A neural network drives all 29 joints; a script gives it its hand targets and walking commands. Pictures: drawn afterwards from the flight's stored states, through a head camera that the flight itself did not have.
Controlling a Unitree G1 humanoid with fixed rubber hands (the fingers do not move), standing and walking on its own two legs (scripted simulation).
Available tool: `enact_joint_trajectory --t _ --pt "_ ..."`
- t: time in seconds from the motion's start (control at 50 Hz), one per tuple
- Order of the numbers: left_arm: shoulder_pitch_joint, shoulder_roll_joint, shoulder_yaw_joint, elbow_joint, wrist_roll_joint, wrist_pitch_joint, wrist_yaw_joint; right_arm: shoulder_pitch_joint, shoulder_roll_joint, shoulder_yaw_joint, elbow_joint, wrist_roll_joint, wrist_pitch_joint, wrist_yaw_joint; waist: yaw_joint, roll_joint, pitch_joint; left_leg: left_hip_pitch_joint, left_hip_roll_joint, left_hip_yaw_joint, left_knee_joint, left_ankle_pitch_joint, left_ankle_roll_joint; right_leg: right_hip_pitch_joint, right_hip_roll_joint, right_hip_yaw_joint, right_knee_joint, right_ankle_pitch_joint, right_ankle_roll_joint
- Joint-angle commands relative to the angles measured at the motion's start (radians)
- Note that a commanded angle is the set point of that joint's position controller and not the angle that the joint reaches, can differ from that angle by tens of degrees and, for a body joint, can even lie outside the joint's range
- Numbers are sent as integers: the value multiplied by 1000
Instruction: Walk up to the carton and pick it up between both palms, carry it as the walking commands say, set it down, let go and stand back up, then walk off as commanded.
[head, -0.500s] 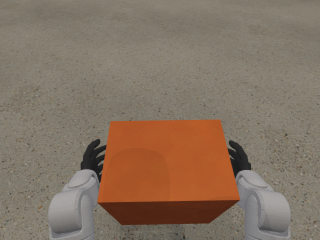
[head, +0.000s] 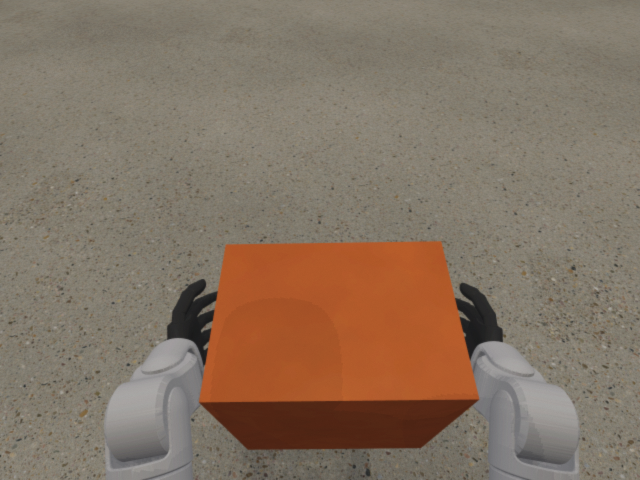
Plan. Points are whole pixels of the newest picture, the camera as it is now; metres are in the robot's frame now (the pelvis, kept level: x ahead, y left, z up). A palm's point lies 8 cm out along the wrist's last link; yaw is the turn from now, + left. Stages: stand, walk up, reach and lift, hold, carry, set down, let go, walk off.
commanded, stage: carry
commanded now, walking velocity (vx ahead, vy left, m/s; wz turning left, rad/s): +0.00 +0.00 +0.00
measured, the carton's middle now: (333, 357) +0.26 -0.01 +0.04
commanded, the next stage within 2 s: hold in 1.30 s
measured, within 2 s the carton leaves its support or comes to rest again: neither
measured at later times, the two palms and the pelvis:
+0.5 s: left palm (214, 339) +0.28 +0.13 +0.05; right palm (483, 349) +0.25 -0.19 +0.05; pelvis +0.01 -0.01 +0.00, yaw +0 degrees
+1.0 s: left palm (227, 334) +0.29 +0.12 +0.05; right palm (489, 345) +0.26 -0.20 +0.04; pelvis +0.02 -0.02 +0.00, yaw +0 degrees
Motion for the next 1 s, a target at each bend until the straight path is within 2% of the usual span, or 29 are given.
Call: enact_joint_trajectory --t 0.0,0.04,0.06,0.12,0.14,0.2,0.26,0.28,0.34,0.36,0.4,0.42,0.46,0.48,0.5,0.52,0.56,0.58,0.64,0.68,0.72,0.74,0.8,0.82,0.84,0.88,0.94,0.96,0.98 --pt "-511 -702 -602 30 -180 -63 -121 -546 679 649 38 197 -71 132 28 -35 -266 244 141 -212 -301 -232 -71 -40 -7 45 -188 -35 -91" --pt "-524 -710 -608 20 -184 -89 -124 -556 685 660 27 204 -96 139 26 -37 -266 242 144 -223 -310 -247 -71 -35 0 37 -176 -42 -91" --pt "-525 -760 -638 -41 -207 -91 -125 -582 725 704 -57 238 -98 141 26 -50 -261 248 141 -212 -306 -242 -71 -43 -4 39 -181 -44 -92" --pt "-549 -682 -568 110 -153 -135 -127 -563 665 622 130 176 -137 149 26 -45 -274 266 142 -215 -286 -193 -67 -37 -8 46 -175 -11 -90" --pt "-544 -716 -594 49 -174 -144 -130 -585 692 667 46 208 -147 152 26 -49 -280 278 141 -210 -280 -183 -65 -39 -10 45 -175 -10 -89" --pt "-535 -675 -544 159 -131 -178 -132 -580 654 625 153 178 -181 160 26 -34 -286 281 148 -215 -288 -183 -64 -33 -4 39 -157 -1 -92" --pt "-546 -711 -564 118 -148 -211 -137 -613 685 662 91 204 -213 166 25 -52 -282 288 148 -204 -279 -172 -63 -43 -6 42 -167 2 -92" --pt "-548 -669 -527 197 -120 -228 -140 -599 650 619 182 168 -228 168 26 -55 -285 292 148 -207 -270 -145 -61 -38 -10 46 -165 20 -91" --pt "-550 -673 -533 192 -120 -268 -147 -599 660 635 170 173 -268 179 26 -62 -302 313 146 -198 -255 -109 -63 -30 -13 49 -164 25 -90" --pt "-555 -690 -556 138 -139 -274 -146 -598 675 653 127 189 -271 176 25 -62 -294 306 147 -200 -257 -114 -62 -45 -12 48 -163 17 -90" --pt "-532 -642 -513 227 -104 -283 -147 -583 631 613 217 161 -283 178 24 -50 -291 314 151 -202 -254 -106 -59 -52 -13 49 -158 20 -90" --pt "-550 -672 -547 139 -140 -290 -144 -604 656 642 122 193 -290 174 24 -50 -303 314 152 -200 -253 -93 -59 -51 -12 48 -155 25 -90" --pt "-509 -619 -496 289 -85 -302 -153 -555 611 594 277 132 -303 181 25 -60 -295 313 149 -195 -243 -93 -55 -53 -14 51 -167 21 -90" --pt "-552 -665 -552 118 -148 -310 -147 -595 656 651 109 195 -308 174 23 -64 -301 304 148 -195 -248 -115 -57 -62 -15 52 -168 1 -91" --pt "-532 -593 -483 294 -82 -317 -153 -559 594 576 301 123 -315 178 23 -60 -295 311 149 -190 -239 -90 -56 -61 -18 51 -169 21 -89" --pt "-525 -626 -513 210 -115 -324 -149 -571 620 612 199 160 -324 177 24 -62 -290 297 148 -191 -242 -99 -56 -63 -17 55 -170 17 -90" --pt "-524 -606 -496 257 -99 -333 -149 -568 602 591 247 144 -336 178 24 -46 -293 299 154 -199 -249 -98 -54 -57 -13 48 -155 21 -89" --pt "-545 -615 -505 193 -121 -343 -145 -592 611 608 184 174 -344 176 23 -50 -296 299 154 -197 -257 -125 -59 -58 -9 42 -156 0 -91" --pt "-515 -589 -474 273 -96 -357 -146 -566 571 570 269 136 -360 173 21 -51 -297 298 156 -191 -246 -111 -56 -67 -14 46 -162 5 -95" --pt "-515 -597 -482 249 -108 -365 -145 -584 580 587 219 155 -369 170 24 -57 -303 299 161 -196 -252 -110 -56 -58 -9 37 -155 11 -92" --pt "-503 -578 -458 308 -82 -376 -148 -565 554 562 297 120 -379 172 21 -62 -292 290 154 -186 -236 -106 -53 -64 -20 52 -171 2 -96" --pt "-501 -614 -504 213 -115 -374 -147 -563 590 604 209 152 -378 172 20 -42 -293 290 155 -193 -243 -112 -52 -62 -19 48 -164 -6 -97" --pt "-471 -577 -476 249 -100 -374 -148 -556 559 579 242 127 -380 168 26 -81 -298 284 153 -187 -215 -54 -50 -41 -32 68 -186 34 -99" --pt "-451 -601 -501 188 -123 -367 -145 -559 579 610 165 154 -375 164 26 -71 -306 291 154 -187 -209 -24 -47 -34 -32 64 -183 39 -97" --pt "-425 -566 -468 280 -89 -367 -152 -526 547 576 267 110 -374 167 28 -80 -308 293 151 -185 -195 7 -44 -26 -33 68 -187 61 -97" --pt "-454 -574 -482 229 -110 -373 -153 -553 553 586 215 123 -380 166 28 -95 -307 292 147 -188 -191 11 -45 -26 -33 72 -190 63 -97" --pt "-452 -567 -477 260 -94 -373 -157 -537 542 565 253 102 -378 171 26 -67 -302 287 148 -197 -206 -26 -40 -42 -28 72 -185 32 -98" --pt "-463 -565 -485 192 -118 -372 -150 -548 546 574 195 130 -378 163 26 -57 -305 284 151 -201 -211 -31 -38 -42 -30 74 -180 34 -100" --pt "-427 -562 -467 268 -88 -371 -155 -515 538 561 265 99 -374 171 26 -75 -307 286 152 -201 -213 -43 -37 -43 -27 72 -184 27 -100"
